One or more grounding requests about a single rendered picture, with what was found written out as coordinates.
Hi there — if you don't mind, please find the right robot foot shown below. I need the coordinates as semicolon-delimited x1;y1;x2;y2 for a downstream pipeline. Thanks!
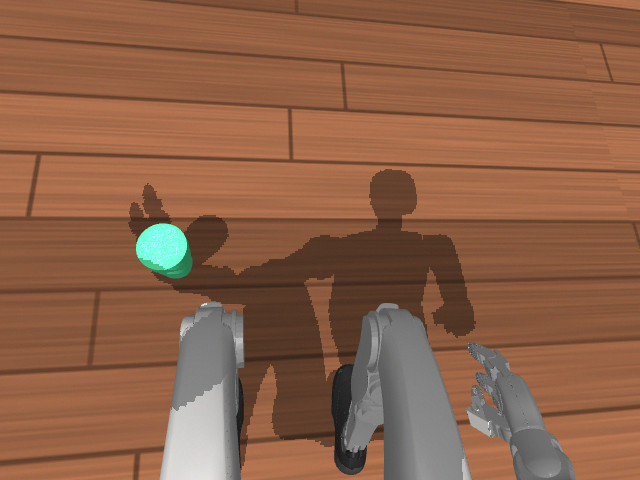
332;364;367;475

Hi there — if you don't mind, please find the right robot hand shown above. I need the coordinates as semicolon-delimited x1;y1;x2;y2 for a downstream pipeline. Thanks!
466;342;546;444

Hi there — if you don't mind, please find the right robot arm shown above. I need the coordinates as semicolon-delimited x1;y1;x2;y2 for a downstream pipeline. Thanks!
510;429;576;480

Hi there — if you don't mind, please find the cup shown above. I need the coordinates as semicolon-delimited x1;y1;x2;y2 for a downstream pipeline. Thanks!
136;223;193;278

